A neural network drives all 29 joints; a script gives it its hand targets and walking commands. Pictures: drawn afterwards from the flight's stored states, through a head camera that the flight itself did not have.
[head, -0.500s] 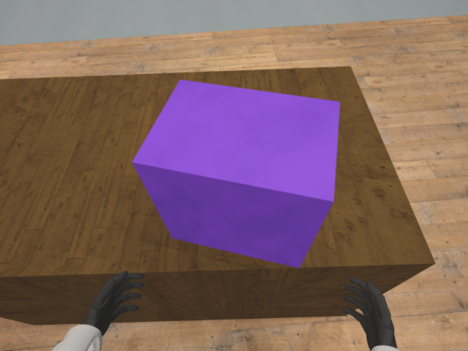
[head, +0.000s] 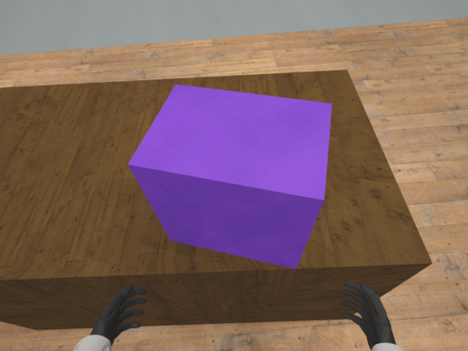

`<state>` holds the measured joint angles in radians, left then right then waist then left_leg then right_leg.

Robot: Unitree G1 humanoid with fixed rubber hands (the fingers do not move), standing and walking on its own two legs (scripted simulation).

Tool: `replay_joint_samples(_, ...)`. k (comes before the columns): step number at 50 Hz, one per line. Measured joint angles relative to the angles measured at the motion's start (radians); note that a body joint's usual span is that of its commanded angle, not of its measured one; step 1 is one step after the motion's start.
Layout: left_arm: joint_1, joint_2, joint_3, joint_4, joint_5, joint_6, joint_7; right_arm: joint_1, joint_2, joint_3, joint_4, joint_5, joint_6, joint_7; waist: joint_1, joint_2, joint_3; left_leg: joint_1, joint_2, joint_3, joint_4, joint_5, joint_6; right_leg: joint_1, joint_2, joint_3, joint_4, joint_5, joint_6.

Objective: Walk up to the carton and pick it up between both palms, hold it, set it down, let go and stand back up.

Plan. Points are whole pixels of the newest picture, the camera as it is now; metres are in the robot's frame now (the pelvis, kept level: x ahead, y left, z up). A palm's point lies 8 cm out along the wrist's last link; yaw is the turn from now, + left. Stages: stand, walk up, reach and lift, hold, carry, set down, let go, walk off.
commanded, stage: let go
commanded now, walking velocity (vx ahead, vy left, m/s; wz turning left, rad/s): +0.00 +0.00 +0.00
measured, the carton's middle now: (239, 182) +0.42 +0.00 +0.01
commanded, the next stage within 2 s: stand in 0.40 s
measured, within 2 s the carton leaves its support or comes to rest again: neither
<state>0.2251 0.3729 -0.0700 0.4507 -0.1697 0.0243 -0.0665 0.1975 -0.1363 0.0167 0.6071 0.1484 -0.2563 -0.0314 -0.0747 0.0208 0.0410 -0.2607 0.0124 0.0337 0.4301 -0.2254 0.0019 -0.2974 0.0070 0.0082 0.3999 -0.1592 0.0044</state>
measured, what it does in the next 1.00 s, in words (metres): stands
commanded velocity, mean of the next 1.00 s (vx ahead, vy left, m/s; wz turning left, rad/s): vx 0.00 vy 0.00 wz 0.00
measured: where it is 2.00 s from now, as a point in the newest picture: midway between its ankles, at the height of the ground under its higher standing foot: outside the picture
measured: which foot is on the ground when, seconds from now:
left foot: down 0.00-1.00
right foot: down 0.00-1.00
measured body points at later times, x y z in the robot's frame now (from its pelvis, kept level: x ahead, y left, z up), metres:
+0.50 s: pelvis +0.00 +0.00 +0.00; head +0.03 +0.00 +0.45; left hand +0.19 +0.24 -0.09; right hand +0.14 -0.24 -0.11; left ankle +0.00 +0.11 -0.74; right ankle +0.03 -0.12 -0.74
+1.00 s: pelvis -0.02 +0.00 -0.01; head -0.08 +0.00 +0.44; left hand +0.14 +0.26 -0.10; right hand +0.03 -0.28 -0.13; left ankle +0.00 +0.11 -0.74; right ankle +0.03 -0.12 -0.74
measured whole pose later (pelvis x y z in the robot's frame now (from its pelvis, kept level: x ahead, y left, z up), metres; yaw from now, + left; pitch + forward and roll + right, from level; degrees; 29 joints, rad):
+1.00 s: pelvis -0.02 +0.00 -0.01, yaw +0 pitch -1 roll +0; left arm 0.23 0.33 -0.07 0.82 -0.02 -0.04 -0.03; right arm 0.34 -0.29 0.00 0.90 0.03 -0.05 0.01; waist -0.07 0.01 -0.16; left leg -0.26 0.01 0.03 0.53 -0.26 0.01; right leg -0.30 0.01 0.01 0.51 -0.20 0.00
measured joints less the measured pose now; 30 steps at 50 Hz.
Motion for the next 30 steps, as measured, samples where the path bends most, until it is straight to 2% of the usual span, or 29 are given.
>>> replay_joint_samples(20,0.000,-0.044,0.000,0.021,0.055,0.023,0.038,-0.030,-0.017,-0.016,0.093,-0.024,-0.018,0.040,0.000,-0.006,0.000,0.004,0.000,0.000,-0.003,-0.001,-0.003,0.000,0.000,0.000,0.006,-0.006,-0.002)
replay_joint_samples(24,0.000,-0.044,0.000,0.068,0.140,-0.015,0.038,-0.031,-0.057,-0.017,0.141,-0.098,0.094,0.040,0.000,-0.008,-0.018,0.005,0.001,0.000,0.041,-0.027,-0.001,0.001,0.000,0.000,0.049,-0.031,-0.002)
replay_joint_samples(27,0.000,-0.045,0.000,0.122,0.150,-0.031,0.038,-0.007,-0.098,-0.017,0.192,-0.107,0.157,0.040,0.000,-0.010,-0.071,0.006,0.001,0.000,0.073,-0.053,0.001,0.001,0.000,0.000,0.082,-0.057,-0.002)
replay_joint_samples(30,0.000,-0.045,0.000,0.162,0.150,-0.041,0.038,0.030,-0.131,-0.018,0.231,-0.113,0.183,0.040,0.000,-0.014,-0.130,0.006,0.001,0.000,0.088,-0.068,0.003,0.001,0.000,0.000,0.097,-0.071,-0.002)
